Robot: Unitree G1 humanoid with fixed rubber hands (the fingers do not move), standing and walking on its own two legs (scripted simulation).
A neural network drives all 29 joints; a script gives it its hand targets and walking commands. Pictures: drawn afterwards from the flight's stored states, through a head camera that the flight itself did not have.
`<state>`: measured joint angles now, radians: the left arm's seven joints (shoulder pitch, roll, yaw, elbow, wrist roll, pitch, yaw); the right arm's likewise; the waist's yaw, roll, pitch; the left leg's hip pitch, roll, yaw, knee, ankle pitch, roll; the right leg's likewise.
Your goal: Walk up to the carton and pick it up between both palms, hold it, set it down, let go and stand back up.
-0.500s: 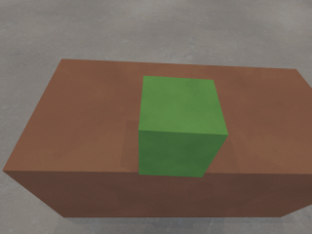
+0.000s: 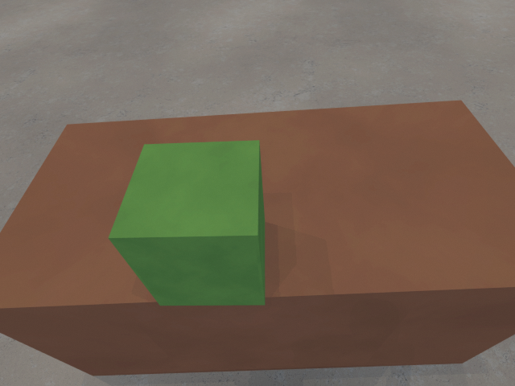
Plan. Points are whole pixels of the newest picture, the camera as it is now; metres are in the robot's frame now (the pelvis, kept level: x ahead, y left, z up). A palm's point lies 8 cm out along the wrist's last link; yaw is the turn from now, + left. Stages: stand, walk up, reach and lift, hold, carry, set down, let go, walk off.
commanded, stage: walk up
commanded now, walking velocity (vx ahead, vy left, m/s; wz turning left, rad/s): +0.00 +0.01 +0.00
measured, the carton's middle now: (206, 227) +0.40 +0.10 -0.02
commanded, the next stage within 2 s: none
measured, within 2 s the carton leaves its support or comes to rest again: neither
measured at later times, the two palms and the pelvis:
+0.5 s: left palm out of the picture -0.06 +0.28 -0.13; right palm out of the picture +0.06 -0.20 -0.15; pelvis -0.02 +0.04 +0.00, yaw +2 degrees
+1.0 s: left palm out of the picture -0.05 +0.35 -0.16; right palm out of the picture -0.03 -0.08 -0.15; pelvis -0.02 +0.13 -0.01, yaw +1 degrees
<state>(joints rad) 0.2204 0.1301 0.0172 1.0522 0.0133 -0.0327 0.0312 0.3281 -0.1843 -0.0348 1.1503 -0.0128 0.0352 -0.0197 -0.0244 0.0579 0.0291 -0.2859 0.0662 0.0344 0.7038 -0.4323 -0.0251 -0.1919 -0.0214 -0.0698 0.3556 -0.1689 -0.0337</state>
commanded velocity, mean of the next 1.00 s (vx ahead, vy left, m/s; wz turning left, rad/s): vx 0.00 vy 0.07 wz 0.00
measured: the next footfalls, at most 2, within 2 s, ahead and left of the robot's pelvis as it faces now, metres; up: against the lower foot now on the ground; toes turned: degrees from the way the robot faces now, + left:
left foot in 0.60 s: +0.01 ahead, +0.21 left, +0.00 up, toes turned +7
right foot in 1.04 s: -0.02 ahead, +0.02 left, +0.00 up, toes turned +2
